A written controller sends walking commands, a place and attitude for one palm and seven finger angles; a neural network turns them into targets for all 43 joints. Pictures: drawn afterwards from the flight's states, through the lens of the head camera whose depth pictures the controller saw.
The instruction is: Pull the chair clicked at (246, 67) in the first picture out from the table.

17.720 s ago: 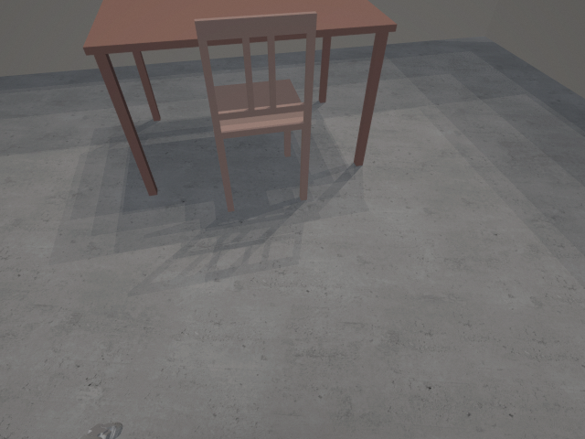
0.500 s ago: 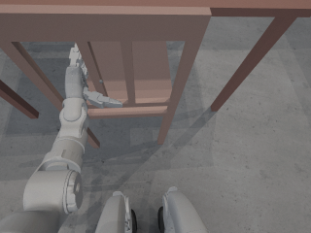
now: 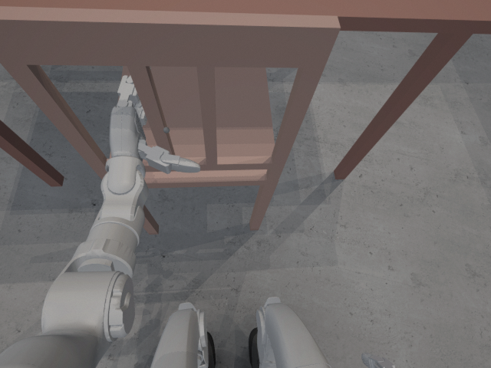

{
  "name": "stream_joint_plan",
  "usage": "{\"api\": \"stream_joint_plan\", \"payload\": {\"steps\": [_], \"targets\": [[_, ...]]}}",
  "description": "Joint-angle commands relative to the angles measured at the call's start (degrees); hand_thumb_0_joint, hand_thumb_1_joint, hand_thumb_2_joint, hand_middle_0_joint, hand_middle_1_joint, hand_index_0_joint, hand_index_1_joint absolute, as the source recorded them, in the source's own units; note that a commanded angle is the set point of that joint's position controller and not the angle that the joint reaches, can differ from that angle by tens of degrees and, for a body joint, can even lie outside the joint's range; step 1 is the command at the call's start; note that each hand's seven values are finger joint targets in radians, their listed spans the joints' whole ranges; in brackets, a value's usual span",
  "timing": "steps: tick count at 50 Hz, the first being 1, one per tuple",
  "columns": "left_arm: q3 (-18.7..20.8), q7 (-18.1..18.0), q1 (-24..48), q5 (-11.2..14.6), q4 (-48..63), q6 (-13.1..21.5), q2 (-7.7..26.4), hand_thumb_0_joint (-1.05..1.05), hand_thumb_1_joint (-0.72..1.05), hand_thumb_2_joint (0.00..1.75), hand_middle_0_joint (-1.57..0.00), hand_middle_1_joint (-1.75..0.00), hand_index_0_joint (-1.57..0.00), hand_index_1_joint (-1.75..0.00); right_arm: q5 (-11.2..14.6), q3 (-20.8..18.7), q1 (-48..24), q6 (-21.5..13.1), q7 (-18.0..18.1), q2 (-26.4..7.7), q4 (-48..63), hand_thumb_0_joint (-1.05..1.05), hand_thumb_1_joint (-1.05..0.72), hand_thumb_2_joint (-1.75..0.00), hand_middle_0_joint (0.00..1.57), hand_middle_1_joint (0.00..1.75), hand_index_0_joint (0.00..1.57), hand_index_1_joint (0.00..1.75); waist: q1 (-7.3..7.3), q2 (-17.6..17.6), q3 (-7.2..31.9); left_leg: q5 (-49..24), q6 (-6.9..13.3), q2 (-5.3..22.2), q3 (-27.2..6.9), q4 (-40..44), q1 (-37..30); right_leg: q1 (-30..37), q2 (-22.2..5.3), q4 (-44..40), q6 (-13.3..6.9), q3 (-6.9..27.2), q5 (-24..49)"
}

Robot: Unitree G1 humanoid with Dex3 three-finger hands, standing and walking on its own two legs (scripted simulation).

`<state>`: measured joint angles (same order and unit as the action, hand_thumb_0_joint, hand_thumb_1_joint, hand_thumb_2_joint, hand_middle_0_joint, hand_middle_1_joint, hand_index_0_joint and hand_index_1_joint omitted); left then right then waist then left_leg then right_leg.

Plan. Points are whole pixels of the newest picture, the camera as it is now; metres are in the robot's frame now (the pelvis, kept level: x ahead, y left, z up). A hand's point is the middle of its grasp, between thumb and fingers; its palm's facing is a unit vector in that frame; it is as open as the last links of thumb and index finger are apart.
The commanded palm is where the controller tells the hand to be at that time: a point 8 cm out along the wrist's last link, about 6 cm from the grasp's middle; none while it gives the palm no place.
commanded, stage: hook a spindle and tug to test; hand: left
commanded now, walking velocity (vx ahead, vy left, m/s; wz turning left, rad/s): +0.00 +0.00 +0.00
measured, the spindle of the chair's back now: (157, 123) +0.51 +0.11 +0.02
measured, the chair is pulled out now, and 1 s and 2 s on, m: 0.00 0.00 0.07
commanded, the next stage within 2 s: step backward, pulling the chair out in 1.24 s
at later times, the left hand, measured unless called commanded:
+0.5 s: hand (170, 130) +0.49 +0.09 +0.03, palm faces -0.02 -1.00 -0.05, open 7.6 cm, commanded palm +0.46 +0.14 +0.03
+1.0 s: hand (170, 133) +0.48 +0.09 +0.03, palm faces -0.02 -1.00 -0.03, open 5.2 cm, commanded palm +0.44 +0.14 +0.03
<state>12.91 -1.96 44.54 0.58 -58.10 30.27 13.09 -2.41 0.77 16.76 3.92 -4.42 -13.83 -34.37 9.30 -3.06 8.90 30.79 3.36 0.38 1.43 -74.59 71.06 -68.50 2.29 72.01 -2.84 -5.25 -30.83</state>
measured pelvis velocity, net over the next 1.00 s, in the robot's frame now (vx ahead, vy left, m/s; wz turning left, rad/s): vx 0.01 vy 0.00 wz -0.01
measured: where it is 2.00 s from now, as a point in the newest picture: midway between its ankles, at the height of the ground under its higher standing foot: outside the picture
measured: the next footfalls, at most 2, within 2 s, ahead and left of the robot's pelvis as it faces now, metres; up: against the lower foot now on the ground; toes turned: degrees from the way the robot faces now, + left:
none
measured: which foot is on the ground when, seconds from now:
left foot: down 0.00-1.00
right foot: down 0.00-1.00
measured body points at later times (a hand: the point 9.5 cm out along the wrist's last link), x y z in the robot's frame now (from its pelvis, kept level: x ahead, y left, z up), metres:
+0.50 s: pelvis +0.00 +0.00 +0.00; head +0.15 +0.01 +0.43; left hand +0.48 +0.14 +0.03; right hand +0.04 -0.26 -0.12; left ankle +0.03 +0.08 -0.61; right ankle +0.02 -0.10 -0.61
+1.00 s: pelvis +0.01 +0.00 +0.01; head +0.15 +0.01 +0.43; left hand +0.48 +0.14 +0.03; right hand +0.06 -0.25 -0.12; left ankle +0.03 +0.08 -0.61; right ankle +0.02 -0.10 -0.61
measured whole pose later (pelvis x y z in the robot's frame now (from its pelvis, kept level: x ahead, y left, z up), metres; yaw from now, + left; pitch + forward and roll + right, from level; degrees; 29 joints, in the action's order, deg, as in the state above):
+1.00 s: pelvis +0.01 +0.00 +0.01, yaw +0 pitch +27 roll -2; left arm 11.5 -2.5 39.7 1.9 -52.9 28.2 11.8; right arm -1.9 0.8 17.5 5.0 -5.0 -13.4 -33.3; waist 9.1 -2.9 9.2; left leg 31.1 3.2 0.6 2.0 -72.9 68.8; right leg -66.7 2.7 70.7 -2.9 -4.4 -31.0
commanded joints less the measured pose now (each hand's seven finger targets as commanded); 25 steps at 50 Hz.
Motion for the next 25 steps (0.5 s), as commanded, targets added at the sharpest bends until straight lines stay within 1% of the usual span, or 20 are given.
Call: {"api": "stream_joint_plan", "payload": {"steps": [1,2,3,4,7,8,9,11,12,13,14,15,16,17,19,20,21,22,23,25], "targets": [[-0.2,-0.1,23.2,-0.5,9.1,3.7,7.9,0.00,-0.50,0.30,-0.31,-0.85,-0.31,-0.85,0.2,-3.4,9.1,-0.8,0.4,-9.3,2.6,0.00,-0.90,-0.90,0.20,0.30,0.20,0.30,2.61,-1.3,27.5,-19.0,-1.2,-0.3,-5.6,7.2,-21.1,13.1,0.2,-9.4,1.3,4.8,17.6],[-0.1,-0.1,23.7,-0.3,9.2,3.4,7.8,0.00,-0.50,0.30,-0.32,-0.90,-0.32,-0.90,0.2,-3.5,9.3,-0.7,0.4,-9.3,2.7,0.00,-0.90,-0.90,0.20,0.30,0.20,0.30,2.91,-0.8,27.8,-18.5,-1.0,-0.5,-5.3,7.1,-20.6,13.8,0.3,-9.8,1.4,5.0,17.5],[0.1,0.2,23.5,-0.4,9.9,3.4,8.6,0.00,-0.44,0.32,-0.34,-0.96,-0.34,-0.96,0.3,-3.5,9.2,-0.8,0.5,-9.4,2.9,0.00,-0.90,-0.90,0.20,0.30,0.20,0.30,2.23,-2.1,28.7,-18.8,-1.1,-0.5,-5.4,7.2,-20.9,14.1,0.2,-9.6,1.2,5.2,17.6],[-0.5,0.3,24.2,-0.1,10.3,3.3,7.6,0.00,-0.39,0.35,-0.36,-1.01,-0.36,-1.01,0.4,-3.4,9.2,-0.8,0.5,-9.3,3.2,0.00,-0.90,-0.90,0.20,0.30,0.20,0.30,2.43,-3.1,29.3,-19.4,-1.2,-0.5,-5.5,7.3,-22.2,13.4,0.2,-9.4,1.1,5.0,17.9],[1.1,0.6,25.0,0.8,10.1,3.2,9.1,0.00,-0.22,0.42,-0.41,-1.18,-0.41,-1.18,0.3,-3.5,9.4,-0.9,0.7,-9.4,2.8,0.00,-0.90,-0.90,0.20,0.30,0.20,0.30,2.44,-1.4,29.7,-19.4,-1.1,-0.5,-5.6,7.1,-21.5,14.4,0.3,-9.6,1.2,5.1,18.1],[0.4,0.7,24.4,1.0,10.1,3.3,8.1,0.00,-0.16,0.44,-0.43,-1.23,-0.43,-1.23,0.3,-3.4,9.3,-1.0,0.7,-9.3,3.1,0.00,-0.90,-0.90,0.20,0.30,0.20,0.30,2.46,-1.3,29.9,-19.3,-1.1,-0.5,-5.5,7.3,-21.4,14.7,0.3,-9.7,1.2,5.1,18.1],[-0.2,0.7,25.6,1.1,11.6,3.7,7.5,0.00,-0.11,0.47,-0.45,-1.29,-0.45,-1.29,0.4,-3.5,9.3,-1.2,0.7,-9.2,3.2,0.00,-0.90,-0.90,0.20,0.30,0.20,0.30,2.72,-2.8,30.4,-20.6,-1.2,-0.3,-5.9,7.4,-23.5,13.4,0.3,-9.3,1.1,4.8,18.8],[-0.7,0.7,24.6,1.1,13.7,4.2,7.0,0.00,0.00,0.52,-0.48,-1.40,-0.48,-1.40,0.3,-3.6,9.2,-1.3,0.4,-9.1,3.0,0.00,-0.90,-0.90,0.20,0.30,0.20,0.30,1.93,-4.9,32.4,-22.6,-1.6,-0.2,-6.1,7.4,-26.0,13.1,0.3,-9.1,1.0,4.6,19.6],[-0.6,0.6,23.2,1.0,13.6,4.2,6.9,0.00,0.06,0.54,-0.50,-1.45,-0.50,-1.45,0.2,-3.6,9.3,-1.3,0.3,-9.1,3.0,0.00,-0.90,-0.90,0.20,0.30,0.20,0.30,1.71,-3.9,32.5,-23.1,-1.6,-0.2,-6.2,7.5,-26.0,13.6,0.3,-9.2,1.0,4.4,19.9],[-0.9,0.4,22.3,0.8,12.7,4.0,6.7,0.00,0.12,0.56,-0.50,-1.45,-0.50,-1.45,0.3,-3.7,9.2,-1.1,0.3,-9.1,2.9,0.00,-0.90,-0.90,0.20,0.30,0.20,0.30,1.88,-2.5,31.5,-22.1,-1.5,-0.2,-5.9,7.5,-24.9,13.8,0.4,-9.4,1.1,4.6,19.4],[-1.7,0.3,22.6,0.6,12.2,3.9,5.9,0.00,0.17,0.59,-0.50,-1.45,-0.50,-1.45,0.2,-3.6,9.5,-1.2,0.3,-9.1,2.9,0.00,-0.90,-0.90,0.20,0.30,0.20,0.30,2.38,-3.2,30.4,-22.2,-1.5,-0.2,-6.1,7.7,-25.0,13.0,0.4,-9.3,1.0,4.4,19.4],[-1.5,0.1,22.4,0.6,11.9,3.7,5.6,0.00,0.23,0.61,-0.50,-1.45,-0.50,-1.45,0.3,-3.7,9.4,-1.1,0.2,-9.1,2.7,0.00,-0.90,-0.90,0.20,0.30,0.20,0.30,2.41,-2.4,29.7,-21.2,-1.4,-0.2,-6.0,7.5,-24.2,12.7,0.3,-9.6,1.2,4.4,18.7],[-0.5,-0.2,21.0,0.4,9.8,3.2,6.6,0.00,0.28,0.64,-0.50,-1.45,-0.50,-1.45,0.3,-3.7,9.5,-0.9,0.2,-9.3,2.5,0.00,-0.90,-0.90,0.20,0.30,0.20,0.30,2.20,-1.3,28.3,-20.0,-1.3,-0.3,-5.7,7.6,-22.4,13.2,0.4,-9.8,1.2,4.6,18.1],[-0.5,-0.5,22.1,0.1,9.3,3.0,6.9,0.00,0.34,0.66,-0.50,-1.45,-0.50,-1.45,0.3,-3.6,9.6,-0.7,0.2,-9.3,2.4,0.00,-0.90,-0.90,0.20,0.30,0.20,0.30,2.71,-0.7,26.8,-18.6,-1.2,-0.4,-5.4,7.6,-21.2,13.0,0.4,-10.1,1.3,4.7,17.2],[-0.7,-0.9,23.1,0.0,10.8,3.3,6.6,0.00,0.45,0.71,-0.50,-1.45,-0.50,-1.45,0.2,-3.5,9.7,-0.8,0.2,-9.1,2.9,0.00,-0.90,-0.90,0.20,0.30,0.20,0.30,2.27,-1.8,27.6,-19.0,-1.2,-0.6,-5.5,7.9,-21.7,13.3,0.4,-9.8,1.1,4.7,17.4],[0.5,-1.2,22.1,-0.1,10.3,3.4,7.6,0.00,0.51,0.73,-0.50,-1.45,-0.50,-1.45,0.1,-3.6,9.6,-0.8,0.1,-9.2,2.9,0.00,-0.90,-0.90,0.20,0.30,0.20,0.30,1.81,-1.3,28.5,-18.9,-1.2,-0.7,-5.2,7.7,-21.4,14.1,0.3,-9.9,1.1,4.9,17.5],[-0.1,-1.0,22.1,-0.4,9.9,3.5,7.3,0.00,0.56,0.76,-0.50,-1.45,-0.50,-1.45,0.2,-3.5,9.4,-0.8,0.1,-9.1,2.9,0.00,-0.90,-0.90,0.20,0.30,0.20,0.30,2.01,-1.6,28.3,-18.9,-1.1,-0.7,-5.0,7.5,-21.0,14.3,0.3,-9.9,1.1,5.1,17.8],[0.6,-1.1,22.2,-0.6,9.0,3.6,8.4,0.00,0.62,0.78,-0.50,-1.45,-0.50,-1.45,0.1,-3.5,9.5,-0.7,0.2,-9.2,2.9,0.00,-0.90,-0.90,0.20,0.30,0.20,0.30,1.93,-0.9,27.3,-18.2,-1.2,-0.6,-5.3,7.6,-20.3,14.0,0.3,-9.8,1.1,5.0,17.1],[-0.3,-0.9,23.6,-0.4,9.6,3.9,7.2,0.00,0.68,0.80,-0.50,-1.45,-0.50,-1.45,0.1,-3.4,9.3,-0.7,0.2,-9.0,2.9,0.00,-0.90,-0.90,0.20,0.30,0.20,0.30,2.37,-1.3,27.2,-18.0,-1.0,-0.8,-4.8,7.4,-19.9,14.2,0.3,-10.1,1.2,5.3,17.2],[0.3,-0.6,23.8,-0.1,10.4,4.3,7.6,0.00,0.79,0.85,-0.50,-1.45,-0.50,-1.45,0.1,-3.5,9.4,-0.9,0.2,-9.1,3.1,0.00,-0.90,-0.90,0.20,0.30,0.20,0.30,2.26,-1.3,28.7,-18.4,-1.0,-0.7,-5.0,7.3,-20.8,14.6,0.3,-9.9,1.2,5.4,17.7]]}}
